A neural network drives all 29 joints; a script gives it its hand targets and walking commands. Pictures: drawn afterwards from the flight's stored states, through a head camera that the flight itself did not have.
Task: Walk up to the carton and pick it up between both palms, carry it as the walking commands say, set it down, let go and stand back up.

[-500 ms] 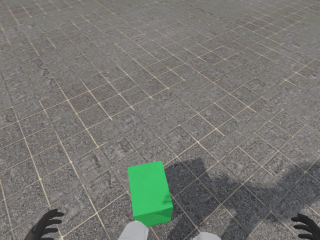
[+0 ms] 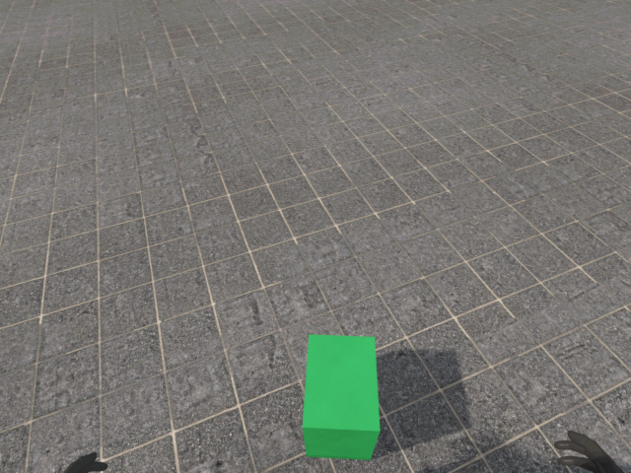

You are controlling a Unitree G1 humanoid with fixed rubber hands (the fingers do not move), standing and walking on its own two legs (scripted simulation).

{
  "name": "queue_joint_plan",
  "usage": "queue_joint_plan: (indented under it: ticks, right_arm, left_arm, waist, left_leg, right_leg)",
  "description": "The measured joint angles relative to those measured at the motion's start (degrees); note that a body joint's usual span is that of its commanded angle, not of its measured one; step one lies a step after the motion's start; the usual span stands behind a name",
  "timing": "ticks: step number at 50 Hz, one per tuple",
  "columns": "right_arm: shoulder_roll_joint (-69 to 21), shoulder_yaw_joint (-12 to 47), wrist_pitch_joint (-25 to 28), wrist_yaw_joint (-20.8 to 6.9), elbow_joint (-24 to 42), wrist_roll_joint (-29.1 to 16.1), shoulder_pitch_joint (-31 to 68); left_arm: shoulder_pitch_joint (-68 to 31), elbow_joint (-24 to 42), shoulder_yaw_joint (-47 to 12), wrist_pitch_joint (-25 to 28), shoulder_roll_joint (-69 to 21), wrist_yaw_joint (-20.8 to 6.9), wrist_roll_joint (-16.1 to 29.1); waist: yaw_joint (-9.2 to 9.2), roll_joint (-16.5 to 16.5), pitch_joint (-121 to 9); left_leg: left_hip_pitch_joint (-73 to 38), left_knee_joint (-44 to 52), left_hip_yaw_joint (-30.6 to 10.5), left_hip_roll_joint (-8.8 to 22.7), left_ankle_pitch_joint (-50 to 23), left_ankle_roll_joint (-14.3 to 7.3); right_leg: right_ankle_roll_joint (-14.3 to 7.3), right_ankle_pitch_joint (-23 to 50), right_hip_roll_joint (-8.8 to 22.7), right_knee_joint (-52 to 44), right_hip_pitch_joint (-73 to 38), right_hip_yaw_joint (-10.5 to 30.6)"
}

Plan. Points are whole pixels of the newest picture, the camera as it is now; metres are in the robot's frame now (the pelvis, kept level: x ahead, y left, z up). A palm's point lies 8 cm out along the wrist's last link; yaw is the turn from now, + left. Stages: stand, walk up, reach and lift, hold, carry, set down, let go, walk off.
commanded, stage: walk up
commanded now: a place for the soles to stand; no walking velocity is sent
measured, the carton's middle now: (340, 397) +0.45 -0.02 -0.61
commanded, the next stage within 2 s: none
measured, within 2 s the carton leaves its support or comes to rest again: neither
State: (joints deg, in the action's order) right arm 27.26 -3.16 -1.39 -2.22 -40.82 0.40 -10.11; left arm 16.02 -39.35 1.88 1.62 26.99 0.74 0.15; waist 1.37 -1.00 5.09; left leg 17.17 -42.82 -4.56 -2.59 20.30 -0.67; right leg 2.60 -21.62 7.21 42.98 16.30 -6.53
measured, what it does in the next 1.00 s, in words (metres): shifts its weight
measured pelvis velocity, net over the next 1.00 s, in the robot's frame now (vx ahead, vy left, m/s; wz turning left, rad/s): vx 0.05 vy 0.00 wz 0.09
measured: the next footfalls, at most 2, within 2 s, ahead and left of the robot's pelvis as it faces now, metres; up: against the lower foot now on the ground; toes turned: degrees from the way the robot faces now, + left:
none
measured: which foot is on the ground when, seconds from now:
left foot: down 0.00-1.00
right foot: down 0.00-1.00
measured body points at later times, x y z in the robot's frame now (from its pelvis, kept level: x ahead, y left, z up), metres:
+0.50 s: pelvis +0.03 +0.00 +0.02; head +0.04 +0.00 +0.47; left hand +0.10 +0.35 -0.08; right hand +0.19 -0.32 -0.08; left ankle +0.03 +0.12 -0.71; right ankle +0.02 -0.15 -0.71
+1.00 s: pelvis +0.05 +0.00 +0.02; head +0.09 +0.00 +0.47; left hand +0.12 +0.34 -0.08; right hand +0.22 -0.30 -0.09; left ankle +0.03 +0.11 -0.71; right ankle +0.02 -0.14 -0.71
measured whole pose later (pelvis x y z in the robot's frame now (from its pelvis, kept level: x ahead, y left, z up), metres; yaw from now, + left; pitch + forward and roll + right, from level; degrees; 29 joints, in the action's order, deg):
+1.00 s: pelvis +0.05 +0.00 +0.02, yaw +5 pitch -3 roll +1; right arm 22.7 -3.1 -1.1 -0.4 -54.9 0.2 -3.1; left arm 8.2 -53.3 1.9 1.1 23.9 1.9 0.2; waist 0.8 -0.2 7.8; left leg 9.3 -30.5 -5.9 -4.3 18.1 -1.4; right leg 2.2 -20.8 3.9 30.7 6.9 -1.8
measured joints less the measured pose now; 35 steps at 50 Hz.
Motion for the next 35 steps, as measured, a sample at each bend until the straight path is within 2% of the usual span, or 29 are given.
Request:
queue_joint_plan:
  ticks: [5,15,26,32,35]
  right_arm:
    - [-2.1,0.9,-0.2,-0.2,-2.3,-0.8,2.1]
    - [-3.4,1.2,-0.1,0.3,-6.8,-1.0,4.9]
    - [-2.8,0.6,-1.0,0.9,-10.8,-0.7,5.6]
    - [-2.6,0.2,-1.2,1.0,-12.1,0.0,4.6]
    - [-3.2,0.1,-1.1,1.2,-12.1,0.0,4.2]
  left_arm:
    - [0.2,-2.7,0.0,-0.1,0.1,-0.1,0.8]
    - [-3.0,-7.5,0.5,0.6,0.4,-0.1,0.5]
    - [-4.9,-11.3,1.0,-0.2,-0.4,0.0,0.1]
    - [-5.6,-11.6,1.6,-1.3,-0.1,0.0,-0.1]
    - [-6.3,-11.5,1.6,-1.9,0.3,-0.1,0.4]
  waist:
    - [0.41,-0.3,-1.4]
    - [0.75,0.3,-1.6]
    - [0.46,-0.4,-0.5]
    - [0.59,0.5,1.0]
    - [0.22,1.4,1.7]
  left_leg:
    - [-0.3,1.7,-1.3,1.4,0.4,0.7]
    - [-2.6,6.3,-2.7,1.2,-1.3,0.6]
    - [-3.9,6.6,-3.0,0.8,-0.6,0.8]
    - [-4.2,5.3,-2.3,-0.5,0.5,0.0]
    - [-4.2,4.9,-2.1,-0.9,0.9,-0.6]
  right_leg:
    - [-0.5,2.3,-2.1,-5.5,-2.1,-0.9]
    - [-0.2,4.0,-2.1,-11.0,-5.6,-2.6]
    - [-0.4,2.8,-1.7,-10.9,-6.8,-3.0]
    - [0.0,1.1,-0.3,-8.2,-6.4,-2.3]
    - [-1.5,-1.2,-1.1,-6.3,-5.5,0.4]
